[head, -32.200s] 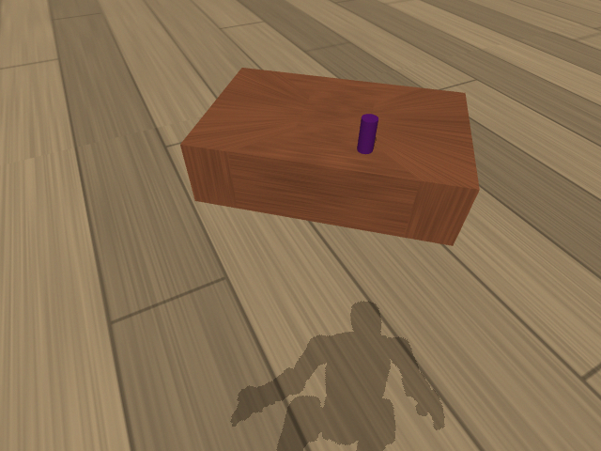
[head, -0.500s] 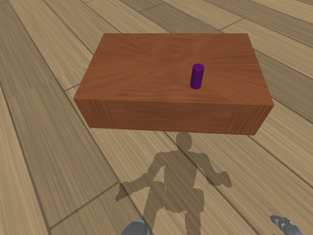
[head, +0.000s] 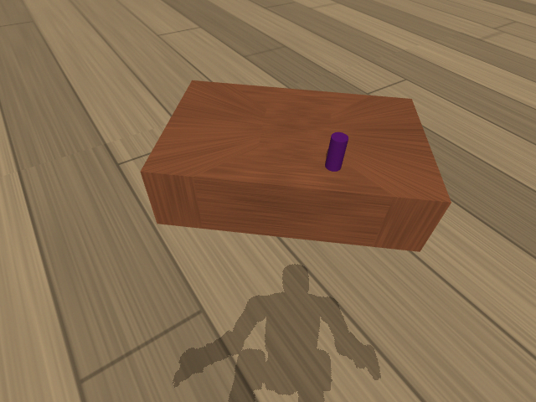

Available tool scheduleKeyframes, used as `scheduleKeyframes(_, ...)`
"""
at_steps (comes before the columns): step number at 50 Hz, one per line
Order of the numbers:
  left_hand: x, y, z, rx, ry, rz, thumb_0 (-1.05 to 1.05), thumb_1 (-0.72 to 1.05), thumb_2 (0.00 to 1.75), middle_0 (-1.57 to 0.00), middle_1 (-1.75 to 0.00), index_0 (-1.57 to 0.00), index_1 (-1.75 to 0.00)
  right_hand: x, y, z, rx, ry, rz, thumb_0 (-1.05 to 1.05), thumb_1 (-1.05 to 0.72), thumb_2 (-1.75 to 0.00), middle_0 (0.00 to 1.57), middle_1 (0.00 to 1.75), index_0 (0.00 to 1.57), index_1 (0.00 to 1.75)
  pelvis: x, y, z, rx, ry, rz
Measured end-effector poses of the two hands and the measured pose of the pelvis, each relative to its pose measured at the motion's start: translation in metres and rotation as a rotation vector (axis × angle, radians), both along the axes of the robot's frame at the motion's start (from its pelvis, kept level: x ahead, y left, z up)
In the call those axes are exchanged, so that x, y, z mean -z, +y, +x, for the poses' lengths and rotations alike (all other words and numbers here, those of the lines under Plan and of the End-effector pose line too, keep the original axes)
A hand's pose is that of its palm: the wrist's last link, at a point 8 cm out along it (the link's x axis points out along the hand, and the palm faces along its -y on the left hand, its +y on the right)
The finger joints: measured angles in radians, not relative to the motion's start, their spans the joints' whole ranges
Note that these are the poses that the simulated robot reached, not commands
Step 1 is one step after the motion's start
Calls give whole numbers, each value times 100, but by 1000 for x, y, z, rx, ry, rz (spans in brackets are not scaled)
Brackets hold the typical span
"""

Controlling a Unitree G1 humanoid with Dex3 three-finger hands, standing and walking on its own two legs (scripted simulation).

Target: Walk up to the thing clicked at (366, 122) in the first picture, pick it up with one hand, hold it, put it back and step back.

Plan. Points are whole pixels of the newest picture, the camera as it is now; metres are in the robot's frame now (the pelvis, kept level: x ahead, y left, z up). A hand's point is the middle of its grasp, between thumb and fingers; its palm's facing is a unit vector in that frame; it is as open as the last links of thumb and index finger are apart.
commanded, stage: step back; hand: right
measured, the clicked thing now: (336, 152) +1.14 -0.25 -0.36
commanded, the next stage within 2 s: stand in 0.90 s
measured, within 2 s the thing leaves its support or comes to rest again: neither
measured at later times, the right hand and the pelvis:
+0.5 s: hand out of the picture +0.13 -0.23 -0.14, palm faces -0.01 +0.93 -0.37, open 7.4 cm; pelvis +0.03 +0.03 +0.00, yaw -2 degrees
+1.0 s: hand out of the picture +0.14 -0.24 -0.14, palm faces +0.05 +0.94 -0.34, open 7.4 cm; pelvis +0.06 +0.02 +0.01, yaw -3 degrees
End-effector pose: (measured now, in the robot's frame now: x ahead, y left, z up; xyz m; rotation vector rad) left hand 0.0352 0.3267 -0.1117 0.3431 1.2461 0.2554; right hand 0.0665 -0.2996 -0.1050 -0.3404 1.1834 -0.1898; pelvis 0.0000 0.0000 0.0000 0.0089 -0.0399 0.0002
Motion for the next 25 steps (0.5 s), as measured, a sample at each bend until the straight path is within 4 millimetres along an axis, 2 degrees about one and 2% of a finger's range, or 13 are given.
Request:
scheduleKeyframes(5, -2, -18, -2, 19, 2, -2, 1, 90, 90, -20, -30, -20, -30, 7, -14, 3, 21, -21, 5, 0, -90, -89, 20, 30, 20, 30, 2, -7, 0, 10, -9, -37)
scheduleKeyframes(10, -9, -26, 1, 5, -32, -11, 0, 90, 90, -21, -30, -21, -30, 4, -14, 14, 0, -7, 8, 0, -91, -89, 20, 30, 20, 30, -4, -7, 6, 12, -4, -12)
scheduleKeyframes(14, -12, -19, 9, 6, -38, -13, 0, 90, 90, -21, -30, -21, -30, 2, -10, 28, -17, -3, -3, 0, -91, -89, 20, 30, 20, 30, -6, 1, 13, 6, -2, -10)
scheduleKeyframes(17, -7, -8, 19, 6, -34, -16, 0, 90, 90, -21, -30, -21, -30, 2, -1, 39, -22, -15, -14, 0, -91, -89, 20, 30, 20, 30, -3, 11, 20, -4, -4, -13)
scheduleKeyframes(20, 4, 6, 34, 11, -34, -20, 0, 90, 90, -21, -30, -21, -30, 3, 11, 48, -12, -36, -27, 0, -91, -89, 20, 30, 20, 30, 4, 21, 25, 2, -18, 7)
scheduleKeyframes(25, 8, 12, 62, 36, -36, -33, 0, 90, 90, -20, -30, -20, -30, -3, 29, 55, 0, -59, -14, 0, -91, -89, 20, 30, 20, 30, 1, 26, 32, 31, -8, -11)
